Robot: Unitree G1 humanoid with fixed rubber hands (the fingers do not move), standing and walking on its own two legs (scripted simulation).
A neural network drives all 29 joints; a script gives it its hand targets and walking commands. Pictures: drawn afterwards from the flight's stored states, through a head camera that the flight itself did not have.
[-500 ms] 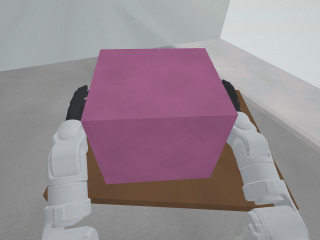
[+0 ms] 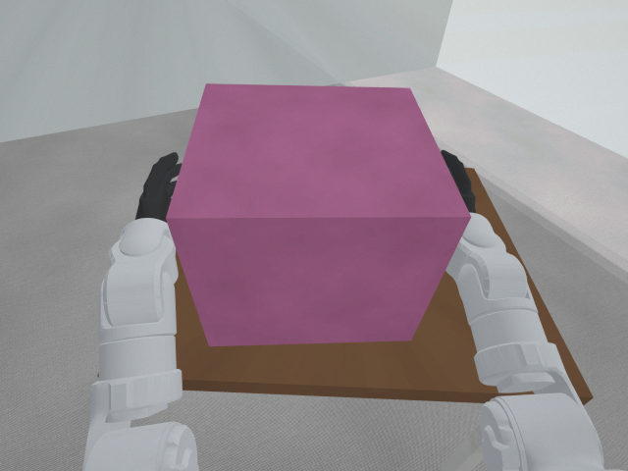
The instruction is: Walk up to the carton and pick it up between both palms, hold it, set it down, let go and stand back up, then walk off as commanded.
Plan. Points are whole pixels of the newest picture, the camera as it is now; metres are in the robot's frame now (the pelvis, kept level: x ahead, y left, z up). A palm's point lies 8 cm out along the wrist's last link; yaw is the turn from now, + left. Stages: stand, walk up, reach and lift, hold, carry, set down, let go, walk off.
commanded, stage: hold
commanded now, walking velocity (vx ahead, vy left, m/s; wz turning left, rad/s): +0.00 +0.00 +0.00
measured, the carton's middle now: (311, 215) +0.39 +0.00 +0.16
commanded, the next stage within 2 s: set down in 1.02 s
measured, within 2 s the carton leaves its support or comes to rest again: neither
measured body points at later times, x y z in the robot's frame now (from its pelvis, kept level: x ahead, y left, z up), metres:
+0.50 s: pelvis +0.02 -0.01 +0.00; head -0.03 +0.02 +0.45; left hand +0.37 +0.19 +0.18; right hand +0.39 -0.18 +0.19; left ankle +0.03 +0.14 -0.75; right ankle +0.02 -0.15 -0.75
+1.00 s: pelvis +0.01 +0.00 +0.00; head -0.03 +0.02 +0.45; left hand +0.37 +0.18 +0.18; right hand +0.38 -0.18 +0.19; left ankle +0.03 +0.14 -0.75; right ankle +0.02 -0.15 -0.75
